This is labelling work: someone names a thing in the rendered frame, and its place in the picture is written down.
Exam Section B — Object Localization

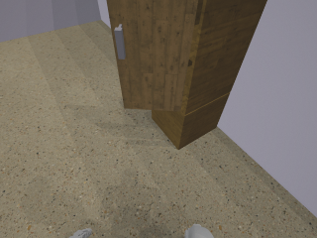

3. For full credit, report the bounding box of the robot right thigh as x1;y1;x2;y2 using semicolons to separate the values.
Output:
184;226;214;238

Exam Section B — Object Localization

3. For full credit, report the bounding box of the handle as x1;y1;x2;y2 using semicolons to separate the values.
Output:
114;24;126;60

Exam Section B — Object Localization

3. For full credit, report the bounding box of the robot left hand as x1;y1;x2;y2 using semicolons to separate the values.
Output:
69;228;92;238

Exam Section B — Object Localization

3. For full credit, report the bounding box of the cupboard door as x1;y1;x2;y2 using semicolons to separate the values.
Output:
106;0;198;112

